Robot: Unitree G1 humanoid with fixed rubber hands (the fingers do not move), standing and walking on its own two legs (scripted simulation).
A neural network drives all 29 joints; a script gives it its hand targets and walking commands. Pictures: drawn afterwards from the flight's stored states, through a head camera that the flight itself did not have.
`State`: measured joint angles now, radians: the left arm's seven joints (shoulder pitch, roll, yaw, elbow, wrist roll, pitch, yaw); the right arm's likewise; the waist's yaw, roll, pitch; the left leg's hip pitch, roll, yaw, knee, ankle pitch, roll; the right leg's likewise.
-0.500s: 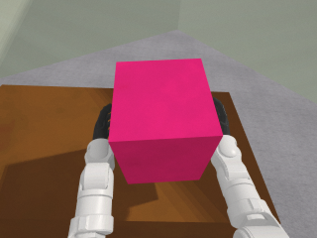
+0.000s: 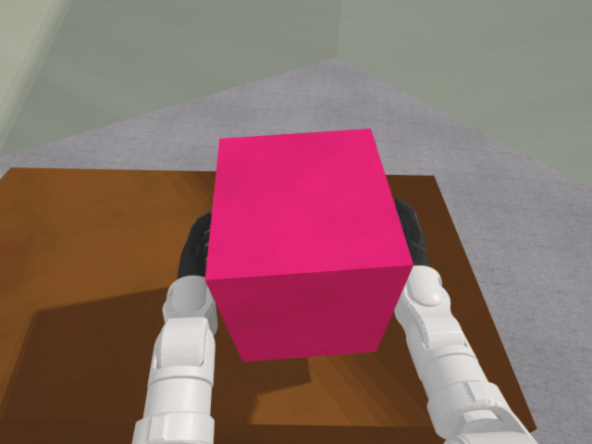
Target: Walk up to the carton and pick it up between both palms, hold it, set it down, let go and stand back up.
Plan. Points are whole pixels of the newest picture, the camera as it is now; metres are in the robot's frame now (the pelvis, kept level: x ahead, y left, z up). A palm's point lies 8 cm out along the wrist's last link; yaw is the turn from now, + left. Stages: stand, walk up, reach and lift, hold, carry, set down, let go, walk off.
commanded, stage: set down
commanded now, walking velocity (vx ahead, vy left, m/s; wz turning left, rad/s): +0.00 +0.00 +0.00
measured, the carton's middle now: (303, 252) +0.37 -0.01 +0.08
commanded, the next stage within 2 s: none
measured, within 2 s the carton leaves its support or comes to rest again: rests again in 1.40 s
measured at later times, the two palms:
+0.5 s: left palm (227, 285) +0.35 +0.10 +0.04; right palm (426, 266) +0.36 -0.19 +0.05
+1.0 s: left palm (217, 294) +0.36 +0.12 +0.00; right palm (406, 267) +0.37 -0.17 +0.03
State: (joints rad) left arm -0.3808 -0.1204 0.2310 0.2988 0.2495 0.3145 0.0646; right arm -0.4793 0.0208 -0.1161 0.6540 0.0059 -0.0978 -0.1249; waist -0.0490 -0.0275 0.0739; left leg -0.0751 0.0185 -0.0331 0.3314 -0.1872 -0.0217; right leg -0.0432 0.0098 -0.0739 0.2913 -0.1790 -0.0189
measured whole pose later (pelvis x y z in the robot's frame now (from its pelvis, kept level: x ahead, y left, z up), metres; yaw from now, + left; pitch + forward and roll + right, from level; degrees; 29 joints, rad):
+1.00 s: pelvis +0.01 +0.00 +0.00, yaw -2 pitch +8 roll -1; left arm -0.45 -0.13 0.33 0.75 0.28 -0.08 0.13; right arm -0.61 0.02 -0.32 1.02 -0.21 -0.35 -0.05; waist -0.02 -0.01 -0.03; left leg -0.29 0.04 0.01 0.33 -0.18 -0.03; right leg -0.27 0.02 -0.06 0.29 -0.16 -0.03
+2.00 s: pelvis -0.02 +0.00 -0.02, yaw -5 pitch +18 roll -1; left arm -0.63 0.01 0.15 0.98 -0.01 -0.27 0.20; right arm -0.74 -0.18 -0.02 1.12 0.17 -0.26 -0.06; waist 0.05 0.03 -0.15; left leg -0.61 0.07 0.04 0.48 -0.19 -0.03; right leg -0.60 0.04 -0.02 0.42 -0.14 -0.03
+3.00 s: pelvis -0.03 -0.02 -0.01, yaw -1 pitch +10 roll +0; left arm -0.17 0.08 0.01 0.61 -0.10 -0.24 0.10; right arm -0.23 -0.25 0.09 0.70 0.28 -0.32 0.03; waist -0.03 0.00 -0.05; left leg -0.47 0.03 -0.02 0.46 -0.17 -0.04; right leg -0.47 0.02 -0.05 0.48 -0.19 -0.05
